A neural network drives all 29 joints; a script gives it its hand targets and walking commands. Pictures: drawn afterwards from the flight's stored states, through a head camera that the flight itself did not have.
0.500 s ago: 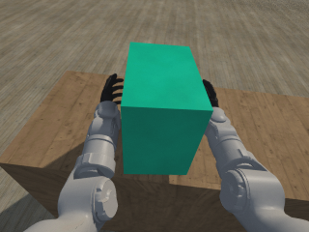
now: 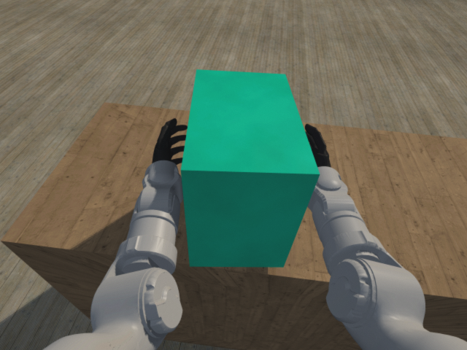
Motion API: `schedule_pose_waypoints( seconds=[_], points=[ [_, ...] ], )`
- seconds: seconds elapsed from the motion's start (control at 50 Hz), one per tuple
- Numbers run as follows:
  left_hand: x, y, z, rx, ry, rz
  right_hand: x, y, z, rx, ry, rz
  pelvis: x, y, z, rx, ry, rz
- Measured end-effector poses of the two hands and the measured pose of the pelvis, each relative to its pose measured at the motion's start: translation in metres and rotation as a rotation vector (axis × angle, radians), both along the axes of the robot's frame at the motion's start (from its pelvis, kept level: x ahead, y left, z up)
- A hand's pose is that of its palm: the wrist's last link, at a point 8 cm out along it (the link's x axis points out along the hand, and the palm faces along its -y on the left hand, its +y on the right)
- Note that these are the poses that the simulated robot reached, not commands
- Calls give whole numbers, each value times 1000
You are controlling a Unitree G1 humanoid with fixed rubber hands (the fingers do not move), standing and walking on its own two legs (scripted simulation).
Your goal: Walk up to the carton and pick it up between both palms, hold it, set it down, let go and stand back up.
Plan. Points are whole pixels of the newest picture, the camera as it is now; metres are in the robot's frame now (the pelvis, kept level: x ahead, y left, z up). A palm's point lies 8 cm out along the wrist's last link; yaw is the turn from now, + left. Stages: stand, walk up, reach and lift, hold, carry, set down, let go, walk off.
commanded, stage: set down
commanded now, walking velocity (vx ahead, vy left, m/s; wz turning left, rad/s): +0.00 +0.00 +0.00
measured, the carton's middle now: (239, 166) +0.45 +0.06 +0.07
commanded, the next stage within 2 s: none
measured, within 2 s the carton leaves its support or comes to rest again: rests again in 0.36 s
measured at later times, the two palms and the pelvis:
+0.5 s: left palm (161, 168) +0.40 +0.19 +0.10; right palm (311, 172) +0.43 -0.07 +0.10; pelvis +0.00 +0.02 +0.00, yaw +0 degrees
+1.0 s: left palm (161, 174) +0.39 +0.19 +0.09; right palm (311, 175) +0.43 -0.07 +0.09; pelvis +0.01 +0.01 +0.00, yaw +0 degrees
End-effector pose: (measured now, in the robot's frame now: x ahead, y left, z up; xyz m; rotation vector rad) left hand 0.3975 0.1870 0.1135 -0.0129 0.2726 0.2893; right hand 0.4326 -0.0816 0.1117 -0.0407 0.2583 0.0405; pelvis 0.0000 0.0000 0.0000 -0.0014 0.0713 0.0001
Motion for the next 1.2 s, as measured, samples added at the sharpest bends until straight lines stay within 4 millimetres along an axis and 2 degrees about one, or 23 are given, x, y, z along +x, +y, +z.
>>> schedule_pose_waypoints(
  seconds=[0.1,0.34,1.2],
  points=[
    [0,5,-7,3,7,1,0,5,-10,8,7,1,1,6,0,-3,17,-1],
    [3,8,-11,23,-7,-2,3,8,-13,23,-13,3,4,16,0,-10,44,-6],
    [-8,8,-24,28,-37,5,-4,6,-19,8,-57,31,6,12,0,-2,12,-4]
  ],
)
